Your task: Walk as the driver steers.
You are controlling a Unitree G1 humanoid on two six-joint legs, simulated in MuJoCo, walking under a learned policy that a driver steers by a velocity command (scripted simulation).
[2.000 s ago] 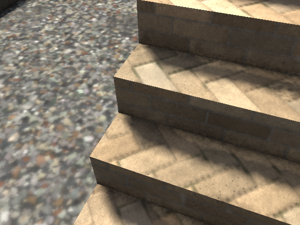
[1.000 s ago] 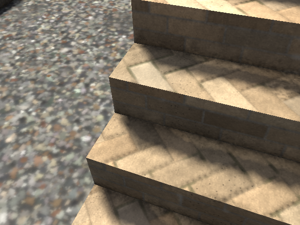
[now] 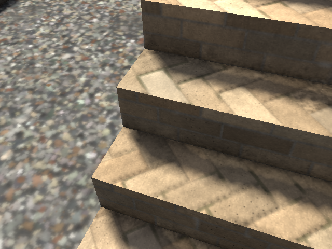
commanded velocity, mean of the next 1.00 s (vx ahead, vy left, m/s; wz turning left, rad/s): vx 0.50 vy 0.00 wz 0.00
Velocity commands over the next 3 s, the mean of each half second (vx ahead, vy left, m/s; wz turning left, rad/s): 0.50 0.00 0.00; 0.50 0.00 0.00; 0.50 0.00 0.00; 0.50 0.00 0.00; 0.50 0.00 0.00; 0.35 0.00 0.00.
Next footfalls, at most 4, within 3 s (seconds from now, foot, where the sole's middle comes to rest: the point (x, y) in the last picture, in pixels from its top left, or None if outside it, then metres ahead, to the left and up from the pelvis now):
none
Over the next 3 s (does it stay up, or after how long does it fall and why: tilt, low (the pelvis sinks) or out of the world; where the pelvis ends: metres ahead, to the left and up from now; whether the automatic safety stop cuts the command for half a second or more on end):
stays up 0.00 0.00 0.00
